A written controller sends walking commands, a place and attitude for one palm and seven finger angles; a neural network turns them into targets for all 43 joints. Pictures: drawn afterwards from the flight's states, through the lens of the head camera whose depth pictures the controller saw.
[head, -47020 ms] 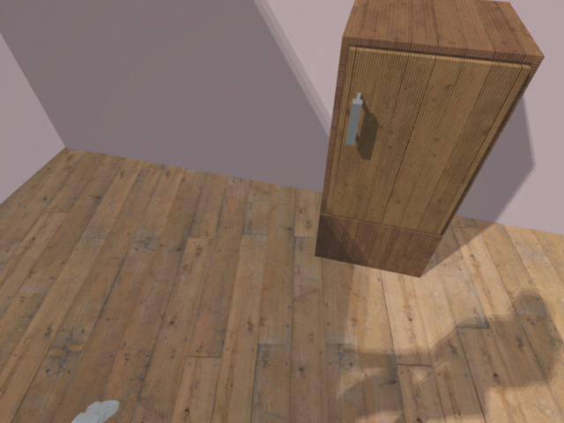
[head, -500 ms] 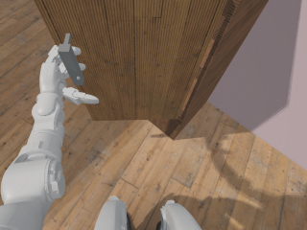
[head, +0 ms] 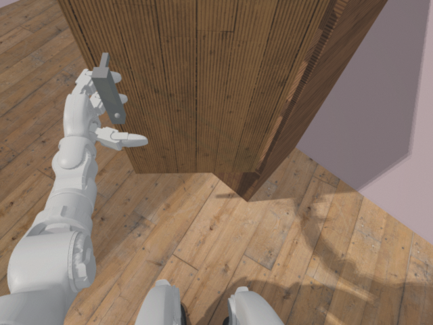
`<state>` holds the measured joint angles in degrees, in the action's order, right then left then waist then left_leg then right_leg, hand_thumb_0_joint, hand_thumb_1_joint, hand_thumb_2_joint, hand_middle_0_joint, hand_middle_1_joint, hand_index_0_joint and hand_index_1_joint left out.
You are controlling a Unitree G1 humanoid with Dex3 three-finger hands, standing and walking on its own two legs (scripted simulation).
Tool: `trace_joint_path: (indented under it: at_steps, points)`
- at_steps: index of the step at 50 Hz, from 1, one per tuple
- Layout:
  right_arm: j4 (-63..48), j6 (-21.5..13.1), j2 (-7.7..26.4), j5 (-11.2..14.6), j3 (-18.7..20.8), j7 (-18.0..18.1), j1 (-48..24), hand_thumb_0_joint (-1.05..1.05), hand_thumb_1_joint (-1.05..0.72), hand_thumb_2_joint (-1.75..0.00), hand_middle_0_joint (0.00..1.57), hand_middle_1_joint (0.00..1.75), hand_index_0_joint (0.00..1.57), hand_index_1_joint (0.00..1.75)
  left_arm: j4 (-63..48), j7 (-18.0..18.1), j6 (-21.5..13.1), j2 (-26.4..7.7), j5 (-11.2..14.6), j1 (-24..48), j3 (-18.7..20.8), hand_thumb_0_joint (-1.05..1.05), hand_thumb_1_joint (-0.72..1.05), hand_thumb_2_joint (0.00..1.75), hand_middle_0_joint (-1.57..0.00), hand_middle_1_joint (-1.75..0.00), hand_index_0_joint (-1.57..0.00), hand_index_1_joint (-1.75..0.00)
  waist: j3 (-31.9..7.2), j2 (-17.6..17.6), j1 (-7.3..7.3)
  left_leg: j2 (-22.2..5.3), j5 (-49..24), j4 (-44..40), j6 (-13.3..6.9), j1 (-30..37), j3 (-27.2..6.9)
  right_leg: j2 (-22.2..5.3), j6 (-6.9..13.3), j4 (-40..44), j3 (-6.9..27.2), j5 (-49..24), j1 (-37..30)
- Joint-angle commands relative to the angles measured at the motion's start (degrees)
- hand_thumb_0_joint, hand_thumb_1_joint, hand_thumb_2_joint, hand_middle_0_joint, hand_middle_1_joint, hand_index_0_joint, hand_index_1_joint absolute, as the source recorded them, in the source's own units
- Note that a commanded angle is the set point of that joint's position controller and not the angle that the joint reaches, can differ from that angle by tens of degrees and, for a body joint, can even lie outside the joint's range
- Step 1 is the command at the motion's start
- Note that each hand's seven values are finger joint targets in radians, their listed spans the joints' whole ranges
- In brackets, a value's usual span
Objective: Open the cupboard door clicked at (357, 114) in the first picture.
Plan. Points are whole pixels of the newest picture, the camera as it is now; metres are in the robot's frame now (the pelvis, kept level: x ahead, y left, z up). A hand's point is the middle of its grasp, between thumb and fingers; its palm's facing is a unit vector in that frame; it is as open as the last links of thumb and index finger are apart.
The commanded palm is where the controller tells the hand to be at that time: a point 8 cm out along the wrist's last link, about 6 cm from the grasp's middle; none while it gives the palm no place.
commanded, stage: close the thumb around the handle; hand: left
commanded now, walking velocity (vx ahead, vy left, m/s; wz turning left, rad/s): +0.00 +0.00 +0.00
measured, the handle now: (112, 89) +0.55 +0.17 +0.06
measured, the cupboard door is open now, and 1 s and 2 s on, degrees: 44 53 84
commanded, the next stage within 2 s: pull the door open along its arc in 0.52 s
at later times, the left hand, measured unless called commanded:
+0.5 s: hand (119, 114) +0.49 +0.15 +0.06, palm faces -0.01 -1.00 -0.02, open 6.2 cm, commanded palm +0.46 +0.20 +0.06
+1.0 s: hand (122, 139) +0.43 +0.14 +0.06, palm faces -0.02 -1.00 +0.00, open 6.3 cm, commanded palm +0.37 +0.19 +0.06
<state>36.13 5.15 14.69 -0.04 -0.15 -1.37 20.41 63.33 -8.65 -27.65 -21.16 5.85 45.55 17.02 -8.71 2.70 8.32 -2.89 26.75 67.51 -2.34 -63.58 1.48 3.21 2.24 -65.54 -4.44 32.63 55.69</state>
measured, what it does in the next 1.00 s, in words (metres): stands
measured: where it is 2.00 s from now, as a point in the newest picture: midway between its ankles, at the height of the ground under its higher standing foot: outside the picture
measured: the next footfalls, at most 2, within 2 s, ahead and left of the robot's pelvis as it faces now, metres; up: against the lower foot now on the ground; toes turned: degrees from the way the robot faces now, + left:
none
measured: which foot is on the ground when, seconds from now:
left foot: down 0.00-1.00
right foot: down 0.00-1.00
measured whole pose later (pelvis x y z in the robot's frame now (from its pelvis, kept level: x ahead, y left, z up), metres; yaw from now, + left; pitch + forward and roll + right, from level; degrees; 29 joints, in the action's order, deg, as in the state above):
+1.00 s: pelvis +0.01 +0.00 +0.01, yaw -1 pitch +21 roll -2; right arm 33.3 7.0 14.0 1.1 0.5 -2.4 21.5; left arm 45.0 -7.6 -25.6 -14.5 9.6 27.2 12.4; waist -10.3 2.5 6.0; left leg -2.8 26.5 63.2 -2.3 -57.3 3.1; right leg 3.3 2.1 -61.9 -2.5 32.0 50.4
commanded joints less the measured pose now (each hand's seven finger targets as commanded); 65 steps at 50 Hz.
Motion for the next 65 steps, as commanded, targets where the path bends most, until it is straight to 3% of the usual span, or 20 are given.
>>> trace_joint_path:
  at_steps: [1,6,10,16,17,23,28,30,31,32,40,48,50,52,53,54,56,59,61,65]
  points:
    - [-2.95,-0.89,9.78,-0.27,3.34,0.22,8.11,0.00,-0.90,-0.90,0.20,0.30,0.20,0.30,-13.80,-0.39,-4.71,-9.49,0.84,24.51,-0.03,0.00,0.06,0.54,-0.34,-1.26,-0.34,-1.26,-27.41,5.03,1.06,1.25,-22.18,-5.79,0.43,31.89,-6.01,1.01,-0.79,9.16,2.89,-22.64,-1.46]
    - [-2.73,-0.90,9.85,-0.17,3.24,0.52,8.10,0.00,-0.90,-0.90,0.20,0.30,0.20,0.30,-12.06,-0.17,-4.73,-10.58,0.76,24.57,0.95,0.00,0.34,0.66,-0.36,-1.29,-0.36,-1.29,-25.64,2.60,1.27,1.39,-20.31,-5.95,0.24,29.49,-5.85,1.00,-0.96,9.45,3.13,-21.94,-2.22]
    - [-2.57,-1.01,9.73,-0.29,3.23,0.54,8.20,0.00,-0.90,-0.90,0.20,0.30,0.20,0.30,-12.92,-0.13,-5.29,-10.38,0.75,24.63,1.07,0.00,0.56,0.76,-0.38,-1.31,-0.38,-1.31,-26.96,4.59,0.70,1.31,-22.27,-5.93,0.46,31.43,-6.06,0.95,-0.75,8.91,2.87,-22.66,-1.59]
    - [-2.33,-0.87,9.99,-0.25,3.04,0.71,8.23,0.00,-0.90,-0.90,0.20,0.30,0.20,0.30,-10.33,-0.25,-4.77,-11.33,0.47,25.74,1.06,0.00,0.90,0.90,-0.40,-1.35,-0.40,-1.35,-24.47,3.50,1.46,1.26,-19.29,-5.98,0.40,28.99,-6.21,0.98,-0.84,9.21,2.96,-20.39,-0.79]
    - [-2.37,-0.87,9.89,-0.20,3.10,0.72,8.13,0.00,-0.90,-0.90,0.20,0.30,0.20,0.30,-10.86,-0.36,-4.76,-9.91,0.49,26.80,-0.15,0.00,0.90,0.90,-0.40,-1.35,-0.40,-1.35,-24.22,4.04,1.93,1.26,-18.77,-6.05,0.37,29.49,-6.25,0.93,-0.85,9.42,2.92,-19.65,0.13]
    - [-2.73,-0.92,9.97,-0.33,3.01,0.82,8.39,0.00,-0.90,-0.90,0.20,0.30,0.20,0.30,-10.28,-0.30,-4.19,-11.84,0.60,25.99,1.72,0.00,0.90,0.90,-0.40,-1.35,-0.40,-1.35,-26.02,4.00,1.05,1.53,-18.91,-5.62,0.25,28.26,-5.91,0.92,-0.88,9.17,3.24,-20.19,-1.72]
    - [-2.77,-0.74,10.07,-0.34,2.78,0.91,8.58,0.00,-0.90,-0.90,0.20,0.30,0.20,0.30,-8.21,0.48,-3.39,-12.45,-0.17,26.57,1.74,0.00,0.90,0.90,-0.40,-1.35,-0.40,-1.35,-23.58,2.28,1.95,1.50,-16.81,-5.50,-0.08,25.67,-5.74,0.91,-1.13,9.61,3.46,-18.88,-1.23]
    - [-2.52,-0.81,10.25,-0.46,2.81,1.03,8.99,0.00,-0.90,-0.90,0.20,0.30,0.20,0.30,-8.84,0.54,-3.68,-13.34,-0.62,28.76,1.97,0.00,0.90,0.90,-0.40,-1.35,-0.40,-1.35,-24.52,3.60,2.21,1.40,-17.20,-5.34,-0.03,26.55,-6.04,0.78,-1.08,9.11,3.34,-18.69,-0.21]
    - [-2.63,-0.76,10.11,-0.47,2.86,0.98,8.96,0.00,-0.90,-0.90,0.20,0.30,0.20,0.30,-9.06,0.46,-3.61,-12.99,-0.61,27.35,1.95,0.00,0.90,0.90,-0.40,-1.35,-0.40,-1.35,-25.55,4.31,1.58,1.43,-18.20,-5.25,0.07,27.28,-5.95,0.82,-0.93,8.98,3.36,-19.46,-0.68]
    - [-2.98,-0.85,9.78,-0.49,2.94,0.76,8.68,0.00,-0.90,-0.90,0.20,0.30,0.20,0.30,-10.59,0.33,-3.75,-9.99,-0.24,27.21,-0.10,0.00,0.90,0.90,-0.40,-1.35,-0.40,-1.35,-26.46,5.00,1.74,1.40,-18.87,-5.57,0.22,29.06,-6.14,0.82,-0.87,9.00,3.04,-19.66,-0.18]
    - [-5.20,-0.22,9.56,0.15,3.29,0.07,7.38,0.00,-0.90,-0.90,0.20,0.30,0.20,0.30,-15.64,-0.69,-3.23,-8.90,1.65,14.22,0.70,0.00,0.90,0.90,-0.40,-1.35,-0.40,-1.35,-28.59,2.32,-1.61,1.85,-21.38,-6.80,0.20,28.69,-4.58,0.93,-0.91,9.52,3.30,-24.63,-6.96]
    - [-9.67,-0.27,8.32,1.12,3.88,-1.02,3.48,0.00,-0.90,-0.90,0.20,0.30,0.20,0.30,-32.14,-0.96,-1.91,0.14,4.81,-10.64,-5.15,0.00,0.90,0.90,-0.40,-1.35,-0.40,-1.35,-24.98,-1.97,-4.88,2.51,-23.42,-9.87,-0.12,28.99,-2.34,0.61,-1.30,11.91,3.38,-32.05,-14.58]
    - [-11.16,-0.74,8.04,1.36,3.93,-1.37,2.08,0.00,-0.90,-0.90,0.20,0.30,0.20,0.30,-38.97,-0.81,-2.10,1.77,5.36,-18.60,-6.91,0.00,0.90,0.90,-0.40,-1.35,-0.40,-1.35,-24.44,-0.39,-6.55,2.41,-25.81,-10.80,0.16,31.48,-2.33,0.43,-1.02,11.65,2.93,-33.55,-14.99]
    - [-12.37,-1.10,7.55,1.45,3.91,-1.68,0.52,0.00,-0.90,-0.90,0.20,0.30,0.20,0.30,-45.45,-0.47,-1.75,4.63,6.17,-25.54,-9.62,0.00,0.90,0.90,-0.40,-1.35,-0.40,-1.35,-22.59,-1.38,-6.84,2.39,-25.78,-11.31,0.02,32.21,-2.12,0.23,-1.26,12.25,2.85,-34.21,-15.80]
    - [-12.59,-1.96,5.57,0.89,3.68,-1.52,-1.53,0.00,-0.90,-0.90,0.20,0.30,0.20,0.30,-49.27,8.13,-1.37,6.19,10.19,-28.67,-1.14,0.00,0.90,0.90,-0.40,-1.35,-0.40,-1.35,-22.39,-2.21,-12.72,2.25,-26.59,-12.53,0.89,30.73,-1.42,0.47,-1.02,12.15,1.81,-32.69,-18.15]
    - [-13.30,-2.86,5.62,0.61,3.23,-1.84,-2.45,0.00,-0.90,-0.90,0.20,0.30,0.20,0.30,-50.52,12.33,-0.85,10.37,7.65,-32.98,-7.39,0.00,0.90,0.90,-0.40,-1.35,-0.40,-1.35,-19.07,-0.13,-10.52,2.40,-26.17,-12.55,1.03,30.92,-1.61,0.63,-1.01,11.88,1.40,-31.21,-16.33]
    - [-13.31,-3.43,5.08,0.06,3.29,-2.59,-3.70,0.00,-0.90,-0.90,0.20,0.30,0.20,0.30,-54.83,17.17,-0.40,15.33,5.75,-37.50,-11.59,0.00,0.90,0.90,-0.40,-1.35,-0.40,-1.35,-16.73,-2.00,-9.36,2.07,-25.35,-12.13,1.25,30.55,-2.12,0.19,-1.12,11.46,0.78,-29.71,-14.72]
    - [-14.04,-3.72,4.91,-1.20,3.34,-2.66,-5.33,0.00,-0.90,-0.90,0.20,0.30,0.20,0.30,-58.71,24.49,-1.03,13.16,1.74,-46.22,-9.78,0.00,0.90,0.90,-0.40,-1.35,-0.40,-1.35,-16.59,-7.45,-10.53,2.48,-23.97,-11.40,1.09,27.65,-1.96,-0.28,-1.17,10.54,1.90,-32.07,-17.80]
    - [-14.77,-3.96,3.34,-1.57,3.02,-3.00,-7.32,0.00,-0.90,-0.90,0.20,0.30,0.20,0.30,-62.97,28.29,-1.45,17.69,-1.56,-48.56,-14.62,0.00,0.90,0.90,-0.40,-1.35,-0.40,-1.35,-16.61,-4.91,-10.75,2.69,-23.51,-11.45,1.27,28.27,-1.71,-0.90,-1.00,9.96,2.16,-31.47,-17.57]
    - [-15.86,-3.60,1.81,-2.37,1.94,-2.80,-9.83,0.00,-0.90,-0.90,0.20,0.30,0.20,0.30,-66.35,34.72,0.62,20.85,-7.85,-57.51,-19.19,0.00,0.90,0.90,-0.40,-1.35,-0.40,-1.35,-14.49,-4.08,-11.00,3.12,-19.50,-11.71,1.27,27.09,-1.95,-1.00,-0.53,10.77,2.55,-27.12,-16.88]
